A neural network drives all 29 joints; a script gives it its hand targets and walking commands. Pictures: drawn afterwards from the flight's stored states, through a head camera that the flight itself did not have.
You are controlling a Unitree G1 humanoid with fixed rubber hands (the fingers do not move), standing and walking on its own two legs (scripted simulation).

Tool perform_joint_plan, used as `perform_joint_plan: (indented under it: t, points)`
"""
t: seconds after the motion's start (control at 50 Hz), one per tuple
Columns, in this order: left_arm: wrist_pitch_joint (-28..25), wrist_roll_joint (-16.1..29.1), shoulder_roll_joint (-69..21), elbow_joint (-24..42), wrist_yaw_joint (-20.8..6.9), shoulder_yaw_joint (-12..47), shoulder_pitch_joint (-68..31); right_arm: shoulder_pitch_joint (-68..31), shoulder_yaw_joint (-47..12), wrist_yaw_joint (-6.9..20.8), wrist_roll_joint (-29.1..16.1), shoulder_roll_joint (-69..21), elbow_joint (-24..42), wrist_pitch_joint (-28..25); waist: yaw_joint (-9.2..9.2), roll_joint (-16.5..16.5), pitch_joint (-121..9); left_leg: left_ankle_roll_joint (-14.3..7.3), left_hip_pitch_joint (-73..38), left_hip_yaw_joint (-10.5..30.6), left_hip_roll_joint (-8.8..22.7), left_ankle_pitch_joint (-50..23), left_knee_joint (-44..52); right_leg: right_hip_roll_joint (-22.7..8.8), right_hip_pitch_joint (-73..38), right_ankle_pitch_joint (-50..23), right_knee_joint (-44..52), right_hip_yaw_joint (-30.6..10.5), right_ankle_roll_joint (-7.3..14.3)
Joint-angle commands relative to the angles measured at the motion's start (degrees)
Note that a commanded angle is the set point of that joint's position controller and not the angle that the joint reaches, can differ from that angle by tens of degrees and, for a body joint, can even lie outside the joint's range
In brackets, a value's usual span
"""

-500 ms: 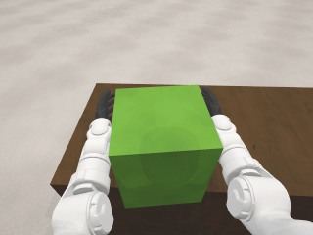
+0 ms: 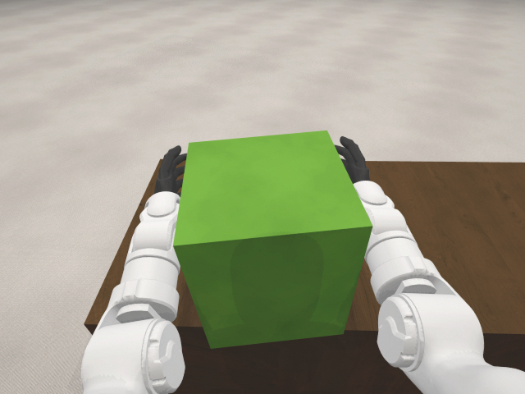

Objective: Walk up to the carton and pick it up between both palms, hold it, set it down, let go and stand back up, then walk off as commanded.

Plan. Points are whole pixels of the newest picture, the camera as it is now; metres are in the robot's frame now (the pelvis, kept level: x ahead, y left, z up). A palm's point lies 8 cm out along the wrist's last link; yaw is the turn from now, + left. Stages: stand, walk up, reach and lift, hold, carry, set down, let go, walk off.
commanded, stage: reach and lift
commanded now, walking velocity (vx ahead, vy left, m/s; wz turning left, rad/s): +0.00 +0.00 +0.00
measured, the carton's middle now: (268, 241) +0.34 +0.01 +0.10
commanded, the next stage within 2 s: hold in 1.66 s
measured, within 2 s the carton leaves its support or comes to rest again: neither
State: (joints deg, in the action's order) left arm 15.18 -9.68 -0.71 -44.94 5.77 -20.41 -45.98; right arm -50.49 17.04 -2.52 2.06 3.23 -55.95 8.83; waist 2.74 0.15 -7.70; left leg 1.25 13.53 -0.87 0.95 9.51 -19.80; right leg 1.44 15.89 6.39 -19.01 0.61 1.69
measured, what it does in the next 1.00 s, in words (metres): stands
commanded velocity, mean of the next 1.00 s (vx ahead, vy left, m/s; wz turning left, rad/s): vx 0.00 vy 0.00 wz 0.00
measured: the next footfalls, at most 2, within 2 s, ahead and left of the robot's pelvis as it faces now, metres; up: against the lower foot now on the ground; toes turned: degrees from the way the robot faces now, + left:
none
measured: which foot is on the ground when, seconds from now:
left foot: down 0.00-1.00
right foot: down 0.00-1.00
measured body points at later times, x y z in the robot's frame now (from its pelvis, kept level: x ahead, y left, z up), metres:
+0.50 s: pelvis -0.01 +0.01 +0.00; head -0.07 +0.01 +0.45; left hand +0.39 +0.17 +0.20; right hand +0.41 -0.13 +0.20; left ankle +0.00 +0.13 -0.75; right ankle +0.03 -0.10 -0.75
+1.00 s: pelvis -0.01 +0.01 +0.00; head -0.08 +0.01 +0.45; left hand +0.39 +0.17 +0.21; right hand +0.40 -0.13 +0.22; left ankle +0.00 +0.13 -0.75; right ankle +0.03 -0.10 -0.75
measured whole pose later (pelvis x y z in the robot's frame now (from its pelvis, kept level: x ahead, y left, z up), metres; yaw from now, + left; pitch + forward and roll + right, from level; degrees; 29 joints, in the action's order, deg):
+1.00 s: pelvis -0.01 +0.01 +0.00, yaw +1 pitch -3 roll +0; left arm 30.4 -9.5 0.9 -36.5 3.2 -20.1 -47.7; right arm -54.5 12.6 -7.8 -6.4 4.3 -51.4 21.5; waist -1.3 0.2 -7.6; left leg 0.0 7.5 -0.7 -0.3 9.7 -19.8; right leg 0.2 9.7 6.7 -19.0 0.6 0.6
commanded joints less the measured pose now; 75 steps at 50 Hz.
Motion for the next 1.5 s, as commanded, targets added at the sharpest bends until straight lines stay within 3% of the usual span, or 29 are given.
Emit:
perform_joint_plan:
  t: [0.0,0.06,0.18,0.3,0.32,0.34,0.38,0.4,0.42,0.5,0.52,0.54,0.58,0.6,0.66,0.68,0.76,0.82,0.86,0.88,0.94,0.98,1.04,1.14,1.16,1.26,1.3,1.32,1.48]
  points:
    - [2.35,7.66,-35.32,15.69,-5.96,24.94,-39.84,-40.81,-25.38,2.39,-7.29,-40.11,13.86,-0.82,-4.75,2.47,-23.13,0.24,-2.01,-0.17,-3.66,-12.02,2.73,0.09,-29.75,-21.77,0.36,0.26,-5.02]
    - [5.18,4.55,-32.9,12.21,-7.16,20.84,-39.28,-40.97,-21.47,2.49,-6.12,-36.67,10.46,0.97,-5.48,2.29,-16.13,-0.2,-1.69,-0.19,-3.88,-5.75,4.35,0.03,-26.87,-12.27,2.29,0.58,-4.33]
    - [7.85,5.76,-33.35,17.15,-8.21,23.01,-38.17,-40.9,-24.16,1.58,-8.92,-37.13,14.84,2.41,-6.34,1.99,-17.48,0.2,-3.58,0.55,-4.14,-11.33,2.95,0.35,-28.9,-20.35,1.17,0.12,-4.64]
    - [10.36,5.02,-34.05,17.71,-9.12,23.64,-38.1,-44.03,-26.82,0.35,-11.6,-37.2,18.05,3.82,-6.06,0.87,-18.23,-0.1,-3.78,0.99,-4.35,-10.49,2.55,1.02,-27.88,-16.14,1.24,0.59,-4.35]
    - [11.3,3.21,-32.58,14.16,-9.44,21.56,-36.5,-42.17,-24.25,0.23,-10.26,-35.71,13.76,4.94,-6.16,0.98,-12.53,-0.27,-3.04,0.62,-4.36,-7.85,3.78,0.57,-25.92,-13.61,2.46,0.71,-4.31]
    - [11.39,4.15,-32.93,18.34,-9.75,22.94,-38.28,-41.89,-26.17,0.03,-11.53,-37.33,16.22,5.11,-6.72,0.51,-14.49,-0.2,-3.53,0.45,-4.41,-8.97,3.11,0.8,-27.63,-15.15,1.9,0.3,-4.29]
    - [11.35,5.11,-33.06,20.01,-9.76,22.89,-39.15,-45.36,-28.83,0.16,-12.73,-39.61,19.43,5.28,-4.74,2.98,-19.58,-1.17,-4.44,0.32,-4.38,-9.34,3.15,1.09,-28.67,-15.64,1.94,0.39,-4.83]
    - [11.41,5.74,-33.15,19.14,-9.67,23.9,-39.42,-44.98,-28.44,-0.24,-13.68,-38.93,21.1,5.78,-6.58,1.97,-17.86,-0.57,-3.35,1.05,-4.61,-7.99,2.54,0.89,-27.93,-15.12,1.69,0.14,-4.84]
    - [11.64,5.63,-33.31,17.78,-9.64,24.03,-40.02,-48.81,-28.77,-0.19,-13.23,-38.93,21.22,5.49,-5.42,2.22,-17.03,-0.75,-2.69,0.72,-4.56,-6.58,3.19,0.79,-26.34,-12.46,2.01,0.07,-4.84]
    - [11.98,4.62,-30.26,18.06,-10.5,20.85,-46.64,-46.63,-22.66,-0.03,-10.69,-39.3,14.19,7.15,-6.98,2.37,-14.2,-1.64,-2.32,0.65,-4.2,0.03,4.73,0.58,-22.16,-1.42,3.51,0.44,-4.1]
    - [12.39,5.32,-30.85,19.9,-10.69,22.07,-45.75,-44.18,-24.02,-0.66,-11.35,-39.95,15.66,7.84,-8.18,2.81,-15.27,-1.58,-2.12,0.46,-4.65,-0.81,4.3,0.24,-24.31,-4.52,3.56,-0.58,-4.43]
    - [12.8,5.49,-31.19,16.43,-10.66,21.73,-46.2,-49.94,-24.15,-0.6,-11.52,-39.68,17.92,7.55,-7.27,3.18,-15.41,-2.11,-1.53,0.51,-4.48,0.6,4.81,0.22,-23.35,-2.36,3.96,-0.4,-4.67]
    - [12.59,5.83,-28.37,20.92,-10.67,20.59,-48.09,-47.1,-26.44,-1.0,-12.91,-42.45,18.33,8.71,-6.59,4.51,-18.88,-2.81,-1.4,-0.05,-5.01,0.78,4.1,-0.43,-25.75,-3.18,3.44,-1.15,-5.64]
    - [12.39,6.57,-29.68,22.03,-10.37,22.06,-50.7,-47.3,-24.95,-0.88,-12.86,-41.94,16.6,8.71,-7.91,2.32,-17.91,-2.14,-1.5,0.11,-4.96,0.14,4.04,-0.39,-24.49,-3.11,3.08,-0.91,-5.45]
    - [12.98,6.35,-28.69,17.76,-10.61,20.73,-50.05,-50.89,-24.86,-1.1,-12.22,-42.7,18.54,9.15,-7.25,4.96,-17.3,-3.0,0.26,-0.11,-5.08,3.17,4.57,-0.49,-23.61,0.32,4.04,-1.17,-5.63]
    - [12.55,6.67,-29.19,21.78,-10.31,21.65,-51.52,-48.23,-24.74,-1.18,-12.94,-42.49,16.82,9.46,-7.61,2.46,-18.73,-2.28,-0.79,0.22,-4.85,1.23,4.29,-0.29,-23.87,-2.34,3.25,-0.8,-5.41]
    - [13.34,6.65,-28.52,19.49,-10.4,20.45,-52.01,-48.48,-24.33,-1.54,-12.8,-42.28,15.3,10.18,-7.99,2.62,-16.54,-2.41,-0.63,0.23,-4.87,1.6,4.16,-0.63,-23.84,-2.57,3.31,-1.33,-5.66]
    - [14.8,5.45,-27.51,15.35,-11.6,19.19,-46.75,-47.41,-24.08,-2.3,-12.73,-41.28,16.39,10.96,-9.05,5.59,-15.2,-3.0,0.03,0.18,-4.9,3.37,4.8,-0.91,-25.3,-3.38,4.27,-1.52,-6.13]
    - [14.22,5.55,-28.04,20.55,-10.9,19.63,-49.13,-48.94,-26.64,-1.88,-14.9,-43.05,18.33,10.5,-6.93,4.43,-18.91,-2.74,-0.75,0.53,-4.78,-0.6,4.41,-0.23,-27.42,-9.14,2.43,-0.82,-5.86]
    - [13.87,8.15,-29.34,24.33,-10.55,22.83,-50.55,-50.26,-28.68,-2.38,-16.71,-43.21,22.43,10.46,-8.31,3.72,-23.48,-2.18,-2.38,0.97,-5.07,-3.15,3.27,0.0,-28.47,-11.66,2.03,-0.87,-6.35]
    - [15.27,6.49,-29.01,18.57,-10.52,20.83,-49.74,-49.49,-25.97,-2.22,-15.81,-40.24,16.94,11.74,-7.72,2.2,-16.29,-1.86,-0.8,1.45,-4.52,0.51,4.42,0.14,-24.48,-6.96,3.02,-0.93,-5.38]
    - [15.45,7.55,-30.67,22.09,-10.16,23.29,-48.74,-50.24,-27.24,-2.1,-17.01,-40.6,21.34,11.29,-8.33,1.82,-20.4,-1.49,-3.01,1.31,-4.35,-2.34,3.37,0.86,-24.91,-8.25,2.61,-0.38,-5.11]
    - [15.81,8.21,-30.87,23.47,-9.59,23.98,-50.69,-47.37,-26.5,-2.05,-16.73,-39.32,17.8,12.41,-9.56,1.93,-18.84,-0.72,-3.84,1.89,-3.89,-2.92,3.6,1.7,-24.41,-9.68,2.77,-0.39,-4.73]
    - [17.37,8.62,-32.28,22.92,-9.5,25.42,-48.36,-50.24,-28.64,-2.2,-19.09,-38.6,22.4,12.71,-8.87,0.79,-20.27,-0.66,-3.74,2.01,-4.02,-5.22,2.95,1.77,-25.31,-12.23,2.19,-0.34,-4.89]
    - [17.37,8.16,-30.29,23.62,-9.7,24.1,-50.41,-48.44,-27.02,-2.42,-17.96,-39.26,19.06,13.44,-9.22,2.01,-18.06,-0.79,-3.55,1.86,-4.03,-2.24,3.63,1.41,-24.73,-9.16,2.86,-0.3,-4.94]
    - [17.95,10.47,-32.16,27.66,-9.15,27.16,-48.85,-51.0,-31.64,-2.98,-21.18,-39.43,27.15,13.7,-8.89,1.38,-25.85,-0.3,-6.43,2.41,-4.26,-10.63,1.17,2.1,-27.87,-17.8,1.22,-0.17,-5.13]
    - [18.9,8.96,-30.64,23.21,-9.58,25.72,-48.93,-50.47,-29.52,-3.16,-20.3,-38.36,23.12,14.8,-9.24,1.21,-19.37,-0.33,-3.8,2.44,-4.2,-5.17,2.58,1.84,-25.26,-12.66,2.48,-0.58,-4.83]
    - [18.72,8.2,-30.76,26.89,-9.46,24.74,-49.76,-47.04,-28.88,-2.88,-20.59,-38.31,19.84,15.18,-9.48,0.91,-19.03,-0.13,-5.39,2.33,-3.91,-6.77,2.52,2.35,-24.86,-12.76,1.89,0.1,-4.73]
    - [19.76,8.85,-30.46,27.65,-9.61,24.73,-52.81,-50.56,-29.78,-2.92,-21.84,-39.13,22.4,16.03,-7.98,1.36,-19.92,-0.61,-4.0,2.25,-3.96,-3.88,3.44,2.15,-24.55,-10.3,2.09,-0.01,-4.78]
